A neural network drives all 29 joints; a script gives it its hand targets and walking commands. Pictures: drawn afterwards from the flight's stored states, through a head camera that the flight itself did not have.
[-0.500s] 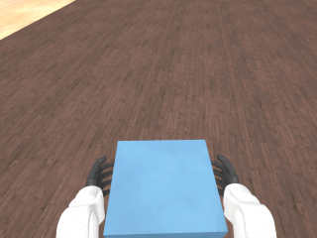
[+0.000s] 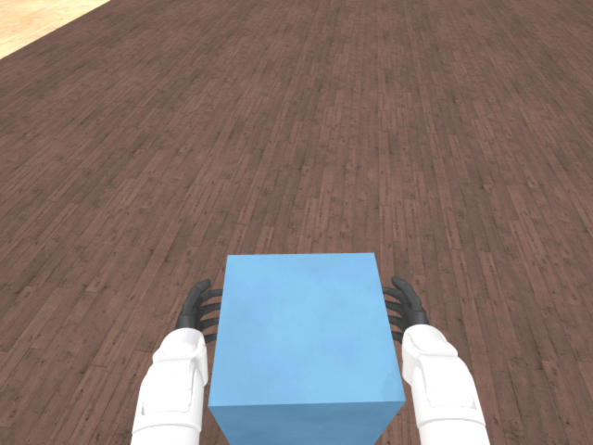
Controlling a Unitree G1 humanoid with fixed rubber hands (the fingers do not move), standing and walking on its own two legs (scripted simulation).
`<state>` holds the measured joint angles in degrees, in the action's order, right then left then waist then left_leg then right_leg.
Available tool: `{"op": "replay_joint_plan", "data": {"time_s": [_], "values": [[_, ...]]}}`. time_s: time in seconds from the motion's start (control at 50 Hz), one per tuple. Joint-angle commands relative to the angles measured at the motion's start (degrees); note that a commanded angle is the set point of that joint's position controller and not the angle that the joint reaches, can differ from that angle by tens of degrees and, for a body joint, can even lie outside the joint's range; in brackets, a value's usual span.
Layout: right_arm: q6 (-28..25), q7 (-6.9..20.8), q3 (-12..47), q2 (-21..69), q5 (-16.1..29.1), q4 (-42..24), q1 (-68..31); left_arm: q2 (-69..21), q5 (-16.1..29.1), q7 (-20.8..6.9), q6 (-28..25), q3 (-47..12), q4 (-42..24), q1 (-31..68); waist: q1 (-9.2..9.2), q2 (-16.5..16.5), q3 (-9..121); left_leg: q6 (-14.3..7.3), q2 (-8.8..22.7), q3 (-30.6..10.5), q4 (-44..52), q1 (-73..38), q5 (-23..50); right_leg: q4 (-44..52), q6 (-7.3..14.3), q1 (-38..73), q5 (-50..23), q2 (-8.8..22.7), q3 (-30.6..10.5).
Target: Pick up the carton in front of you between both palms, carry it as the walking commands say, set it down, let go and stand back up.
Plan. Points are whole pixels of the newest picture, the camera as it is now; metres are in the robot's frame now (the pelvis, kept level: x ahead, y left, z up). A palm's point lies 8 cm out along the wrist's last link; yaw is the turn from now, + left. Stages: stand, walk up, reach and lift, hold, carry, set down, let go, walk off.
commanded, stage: carry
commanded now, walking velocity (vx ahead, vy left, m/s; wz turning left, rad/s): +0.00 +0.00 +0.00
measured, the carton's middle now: (302, 357) +0.29 +0.00 -0.05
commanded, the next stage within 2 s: hold in 1.12 s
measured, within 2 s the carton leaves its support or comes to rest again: neither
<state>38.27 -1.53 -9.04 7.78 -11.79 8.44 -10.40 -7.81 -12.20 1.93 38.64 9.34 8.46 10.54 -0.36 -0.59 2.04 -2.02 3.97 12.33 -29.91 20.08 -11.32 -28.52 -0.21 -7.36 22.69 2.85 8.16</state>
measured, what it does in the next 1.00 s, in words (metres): stands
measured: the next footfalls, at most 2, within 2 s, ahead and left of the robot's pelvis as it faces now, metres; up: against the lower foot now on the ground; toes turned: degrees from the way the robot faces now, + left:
none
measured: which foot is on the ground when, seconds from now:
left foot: down 0.00-1.00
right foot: down 0.00-1.00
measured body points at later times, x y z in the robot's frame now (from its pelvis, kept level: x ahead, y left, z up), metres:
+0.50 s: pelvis -0.02 -0.01 +0.00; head -0.02 -0.01 +0.45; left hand +0.28 +0.14 +0.03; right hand +0.28 -0.16 +0.03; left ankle +0.05 +0.10 -0.73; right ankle -0.08 -0.10 -0.73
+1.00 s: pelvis -0.03 -0.02 +0.00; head -0.03 -0.02 +0.45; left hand +0.28 +0.13 +0.03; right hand +0.28 -0.17 +0.03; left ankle +0.05 +0.10 -0.73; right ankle -0.08 -0.10 -0.73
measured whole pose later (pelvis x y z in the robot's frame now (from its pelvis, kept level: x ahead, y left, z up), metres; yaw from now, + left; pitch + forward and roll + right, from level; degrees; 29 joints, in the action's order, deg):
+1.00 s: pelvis -0.03 -0.02 +0.00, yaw +0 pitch +1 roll +0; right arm 42.1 -0.8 -9.5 8.0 -13.0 7.1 -11.5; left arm -8.0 -12.9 1.5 42.2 9.5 7.4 11.6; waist -0.1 -0.4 3.3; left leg -0.6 5.6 11.4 -29.1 21.7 -8.2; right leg -30.8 1.7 -10.2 22.0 1.6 9.2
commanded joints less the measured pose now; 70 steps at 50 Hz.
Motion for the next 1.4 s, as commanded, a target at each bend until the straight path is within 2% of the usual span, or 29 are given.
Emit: {"op": "replay_joint_plan", "data": {"time_s": [0.0,0.06,0.14,0.3,1.1,1.12,1.14,1.16,1.18,1.2,1.26,1.32,1.38], "values": [[-1.74,11.52,33.68,46.17,12.91,-5.99,-25.33,-46.43,13.2,-11.62,-1.84,-34.12,-6.3,25.32,0.17,0.37,16.62,-0.33,6.12,-6.49,1.54,-13.09,19.32,3.57,1.17,-1.79,-19.23,6.01,-3.87],[0.45,11.6,34.42,47.49,13.45,-7.61,-23.76,-47.82,13.91,-11.83,0.41,-35.1,-8.08,24.06,0.18,0.46,17.22,-0.33,6.24,-6.51,1.42,-13.0,19.87,3.1,1.13,-2.1,-19.33,5.98,-3.94],[1.75,11.75,32.53,46.58,12.34,-6.43,-22.47,-47.02,12.98,-12.06,1.62,-33.45,-6.74,23.01,0.21,0.39,16.44,-0.16,6.22,-6.58,1.57,-12.18,18.59,3.32,1.24,-3.16,-18.58,5.94,-4.12],[1.66,12.25,32.86,48.26,12.89,-6.25,-25.19,-48.58,13.38,-12.43,1.51,-33.5,-6.43,25.3,0.17,0.48,15.31,0.25,6.12,-6.85,2.48,-11.09,15.26,4.32,1.75,-4.27,-15.51,5.98,-4.5],[2.04,12.87,31.86,49.88,12.34,-4.34,-26.08,-49.92,13.36,-13.13,1.61,-32.67,-4.74,26.38,0.32,0.22,15.9,1.11,6.06,-6.11,1.82,-10.17,14.85,3.5,2.42,-4.66,-18.94,6.03,-4.57],[0.73,12.95,29.92,52.04,11.88,-2.11,-20.44,-49.94,13.62,-12.99,1.47,-31.24,-7.14,19.87,0.14,-6.89,7.46,-0.71,-10.57,-15.26,2.61,-27.08,23.5,8.8,2.17,-10.45,-36.88,-3.66,-16.93],[-0.94,11.88,28.0,49.64,9.76,-2.71,-19.85,-46.52,13.19,-12.6,0.43,-31.16,-8.93,21.78,-0.85,-6.65,11.22,-0.59,-8.99,-16.79,3.42,-28.6,26.94,8.54,1.09,-6.97,-39.96,-4.08,-17.64],[-1.45,11.15,26.54,47.91,8.44,-2.04,-19.16,-46.88,13.13,-12.77,0.02,-31.99,-8.65,22.93,-1.14,-3.28,12.17,0.35,-9.1,-16.76,4.2,-24.52,28.14,7.91,0.39,-0.09,-42.56,-5.1,-17.33],[-1.81,10.68,26.02,47.64,7.98,-1.49,-18.6,-47.07,13.83,-13.03,-0.39,-33.45,-8.92,23.99,-1.87,-2.14,13.47,1.15,-9.31,-16.57,5.32,-23.76,27.82,8.73,-0.14,3.99,-41.38,-5.49,-16.33],[-2.25,10.57,25.84,47.55,7.74,-0.63,-19.88,-47.11,13.81,-13.23,-0.81,-33.54,-8.24,24.81,-1.43,-2.9,12.41,1.63,-9.61,-16.7,6.03,-24.42,24.01,10.12,0.01,3.01,-35.41,-5.42,-15.86],[-2.6,11.35,28.37,49.0,10.1,-1.44,-24.72,-48.61,12.24,-13.01,-1.17,-32.81,-6.44,24.98,0.14,-1.13,11.72,2.17,-10.74,-15.56,6.91,-23.17,19.09,10.21,-0.48,4.28,-33.69,-6.18,-14.69],[-1.81,12.9,30.06,49.77,11.63,-0.91,-28.52,-49.37,10.11,-12.72,-1.03,-30.0,-3.38,23.85,2.19,-2.41,10.39,1.84,-11.7,-15.18,7.55,-24.18,14.83,11.22,-1.09,1.35,-28.01,-6.31,-14.48],[-1.38,14.11,29.94,50.38,11.82,1.19,-30.24,-50.33,9.14,-12.74,-0.85,-28.53,-0.87,24.3,2.65,-2.15,8.4,1.5,-11.39,-15.03,8.17,-25.89,12.35,11.86,-1.28,-2.06,-22.85,-6.69,-14.25]]}}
